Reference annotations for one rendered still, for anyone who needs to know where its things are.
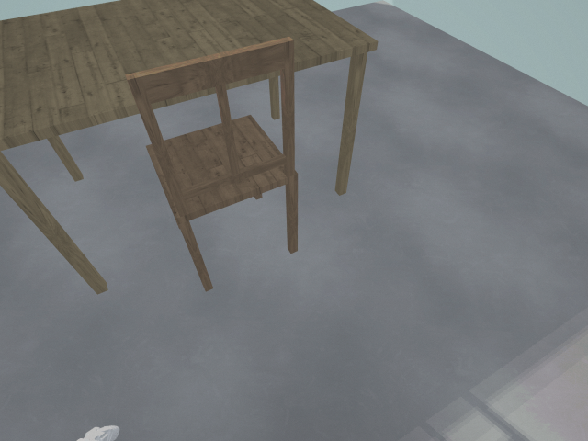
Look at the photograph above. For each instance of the table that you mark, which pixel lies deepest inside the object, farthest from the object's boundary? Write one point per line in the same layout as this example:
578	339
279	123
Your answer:
64	71

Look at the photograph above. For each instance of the chair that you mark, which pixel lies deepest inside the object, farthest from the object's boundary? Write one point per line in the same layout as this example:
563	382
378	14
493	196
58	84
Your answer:
210	169

